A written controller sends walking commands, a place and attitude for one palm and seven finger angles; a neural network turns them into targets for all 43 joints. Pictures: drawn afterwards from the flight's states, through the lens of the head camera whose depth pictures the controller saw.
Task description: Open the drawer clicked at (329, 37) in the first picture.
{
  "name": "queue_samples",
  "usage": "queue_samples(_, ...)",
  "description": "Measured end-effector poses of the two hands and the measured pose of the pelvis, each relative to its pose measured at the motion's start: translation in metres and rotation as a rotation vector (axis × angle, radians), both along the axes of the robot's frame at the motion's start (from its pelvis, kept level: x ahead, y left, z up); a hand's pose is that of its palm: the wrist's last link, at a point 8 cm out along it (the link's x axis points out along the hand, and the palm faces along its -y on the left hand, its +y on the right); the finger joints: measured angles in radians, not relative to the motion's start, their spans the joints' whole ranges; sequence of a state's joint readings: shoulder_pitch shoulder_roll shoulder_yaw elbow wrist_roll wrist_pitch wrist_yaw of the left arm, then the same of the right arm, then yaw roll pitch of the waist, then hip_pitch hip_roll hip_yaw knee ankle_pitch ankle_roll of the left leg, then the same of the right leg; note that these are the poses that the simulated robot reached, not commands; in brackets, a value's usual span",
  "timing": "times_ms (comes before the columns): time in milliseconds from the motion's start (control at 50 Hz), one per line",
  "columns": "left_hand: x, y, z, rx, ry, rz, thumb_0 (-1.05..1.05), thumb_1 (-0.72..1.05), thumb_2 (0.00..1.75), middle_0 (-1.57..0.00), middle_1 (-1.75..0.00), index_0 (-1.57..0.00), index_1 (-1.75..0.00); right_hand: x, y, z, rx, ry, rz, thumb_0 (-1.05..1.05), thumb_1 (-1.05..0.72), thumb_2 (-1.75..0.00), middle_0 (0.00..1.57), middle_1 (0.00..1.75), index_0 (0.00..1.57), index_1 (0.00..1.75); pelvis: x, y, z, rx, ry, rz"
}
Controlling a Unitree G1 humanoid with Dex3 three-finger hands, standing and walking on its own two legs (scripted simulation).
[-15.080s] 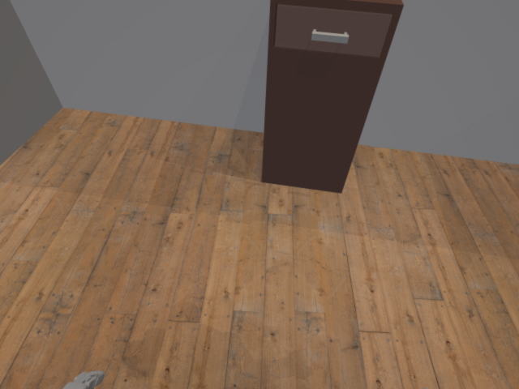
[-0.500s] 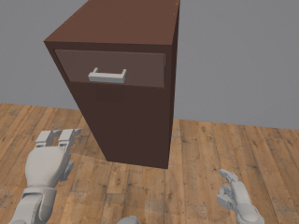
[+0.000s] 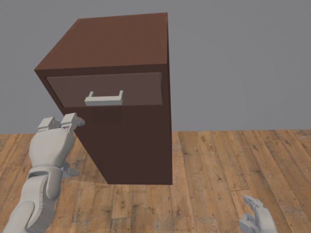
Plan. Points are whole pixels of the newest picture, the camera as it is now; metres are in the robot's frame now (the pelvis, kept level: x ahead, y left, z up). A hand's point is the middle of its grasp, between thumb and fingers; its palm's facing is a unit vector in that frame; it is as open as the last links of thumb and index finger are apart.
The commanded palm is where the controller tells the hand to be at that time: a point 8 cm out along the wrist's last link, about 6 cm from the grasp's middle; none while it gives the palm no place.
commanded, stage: raise the hand with hooked fingers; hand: left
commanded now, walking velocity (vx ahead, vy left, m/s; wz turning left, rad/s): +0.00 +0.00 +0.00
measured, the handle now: (105, 97) +0.52 +0.25 +0.06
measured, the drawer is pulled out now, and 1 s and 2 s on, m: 0.00 0.00 0.00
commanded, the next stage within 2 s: move the hooked fingers above the handle in 0.76 s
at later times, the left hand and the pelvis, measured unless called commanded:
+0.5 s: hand (52, 122) +0.31 +0.28 +0.16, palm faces +0.09 -0.07 -0.99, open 13.9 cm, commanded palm +0.27 +0.28 +0.22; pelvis -0.01 +0.03 +0.01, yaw +0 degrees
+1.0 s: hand (63, 133) +0.29 +0.25 +0.15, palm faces +0.05 -0.06 -1.00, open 13.9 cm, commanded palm +0.28 +0.26 +0.22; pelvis -0.03 +0.01 +0.01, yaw +1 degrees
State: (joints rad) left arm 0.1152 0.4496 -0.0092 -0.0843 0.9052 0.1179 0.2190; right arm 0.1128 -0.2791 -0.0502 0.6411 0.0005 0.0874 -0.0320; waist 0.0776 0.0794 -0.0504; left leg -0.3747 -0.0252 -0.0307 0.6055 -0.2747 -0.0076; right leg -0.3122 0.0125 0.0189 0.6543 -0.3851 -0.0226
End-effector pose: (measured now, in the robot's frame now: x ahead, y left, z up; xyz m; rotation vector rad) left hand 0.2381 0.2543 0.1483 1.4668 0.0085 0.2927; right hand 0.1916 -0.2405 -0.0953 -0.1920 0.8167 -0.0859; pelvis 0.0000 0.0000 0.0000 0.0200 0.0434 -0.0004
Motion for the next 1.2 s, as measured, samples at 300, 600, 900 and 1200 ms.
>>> queue_samples(300, 0.037, 0.025, 0.062, 0.019, 0.006, -0.045, 0.00, -0.47, 0.31, -0.32, -1.18, -0.31, -1.19, 0.021, 0.080, 0.027, 0.083, -0.057, 0.120, 0.01, -0.90, -0.90, 0.20, 0.30, 0.20, 0.30, -0.006, 0.028, 0.011, -0.015, -0.062, 0.002)
queue_samples(600, 0.032, 0.020, 0.057, 0.010, 0.118, -0.151, 0.00, -0.49, 0.30, -0.32, -1.20, -0.31, -1.20, -0.020, 0.064, 0.013, 0.048, 0.042, 0.103, 0.01, -0.90, -0.90, 0.20, 0.30, 0.20, 0.30, -0.016, 0.032, 0.014, -0.019, -0.064, 0.002)
queue_samples(900, 0.019, 0.010, 0.064, 0.016, 0.071, -0.071, 0.00, -0.50, 0.30, -0.31, -1.20, -0.31, -1.20, -0.022, 0.046, 0.010, 0.064, 0.026, 0.100, 0.01, -0.91, -0.90, 0.20, 0.30, 0.20, 0.30, -0.026, 0.014, 0.014, -0.015, -0.071, 0.015)
queue_samples(1200, 0.062, -0.004, 0.059, 0.048, 0.091, -0.126, 0.00, -0.50, 0.30, -0.32, -1.20, -0.32, -1.20, -0.019, 0.016, 0.009, 0.013, 0.029, 0.052, 0.01, -0.90, -0.90, 0.20, 0.30, 0.20, 0.30, -0.016, -0.004, 0.013, -0.014, -0.047, 0.024)
